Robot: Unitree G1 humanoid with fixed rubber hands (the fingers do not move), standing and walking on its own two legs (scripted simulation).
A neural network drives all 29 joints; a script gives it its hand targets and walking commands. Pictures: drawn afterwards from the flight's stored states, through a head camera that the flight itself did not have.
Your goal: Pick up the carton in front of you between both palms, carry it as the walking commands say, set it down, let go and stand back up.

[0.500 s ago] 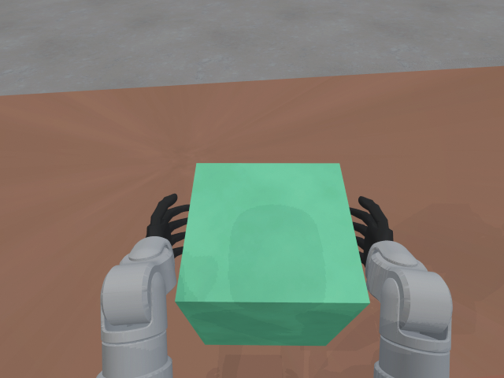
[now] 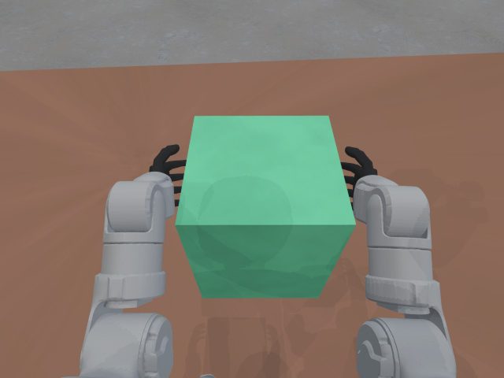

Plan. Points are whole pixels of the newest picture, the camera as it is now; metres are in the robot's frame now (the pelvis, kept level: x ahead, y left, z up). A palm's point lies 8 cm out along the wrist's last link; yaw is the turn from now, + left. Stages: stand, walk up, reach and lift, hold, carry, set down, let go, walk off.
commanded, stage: carry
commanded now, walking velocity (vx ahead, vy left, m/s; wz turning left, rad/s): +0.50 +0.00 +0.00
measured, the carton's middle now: (260, 213) +0.38 +0.00 +0.05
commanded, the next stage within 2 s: none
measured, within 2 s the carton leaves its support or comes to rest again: neither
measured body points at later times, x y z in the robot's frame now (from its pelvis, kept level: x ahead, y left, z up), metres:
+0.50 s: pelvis +0.33 +0.00 -0.03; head +0.38 -0.01 +0.42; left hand +0.70 +0.16 +0.08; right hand +0.72 -0.14 +0.08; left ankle +0.16 +0.08 -0.64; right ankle +0.40 -0.04 -0.75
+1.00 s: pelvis +0.65 +0.04 -0.07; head +0.67 +0.05 +0.38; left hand +1.02 +0.19 +0.04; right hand +1.01 -0.11 +0.04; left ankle +0.71 +0.08 -0.79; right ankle +0.48 -0.06 -0.68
